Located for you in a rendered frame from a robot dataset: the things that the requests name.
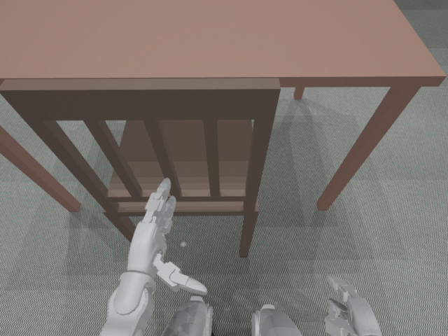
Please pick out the robot right shin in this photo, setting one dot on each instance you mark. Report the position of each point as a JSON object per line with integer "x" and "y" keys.
{"x": 267, "y": 306}

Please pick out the right robot hand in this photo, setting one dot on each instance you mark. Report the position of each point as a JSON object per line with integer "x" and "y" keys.
{"x": 357, "y": 319}

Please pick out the right robot thigh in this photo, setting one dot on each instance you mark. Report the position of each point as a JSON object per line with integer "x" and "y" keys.
{"x": 272, "y": 322}

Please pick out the chair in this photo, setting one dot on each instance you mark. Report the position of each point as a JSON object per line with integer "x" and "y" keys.
{"x": 195, "y": 131}

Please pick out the left robot forearm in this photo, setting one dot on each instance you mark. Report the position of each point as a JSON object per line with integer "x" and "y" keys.
{"x": 130, "y": 306}

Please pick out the left robot hand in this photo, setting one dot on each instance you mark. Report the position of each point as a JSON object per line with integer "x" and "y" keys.
{"x": 149, "y": 238}

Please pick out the table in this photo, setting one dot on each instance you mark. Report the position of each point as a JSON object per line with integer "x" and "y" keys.
{"x": 303, "y": 43}

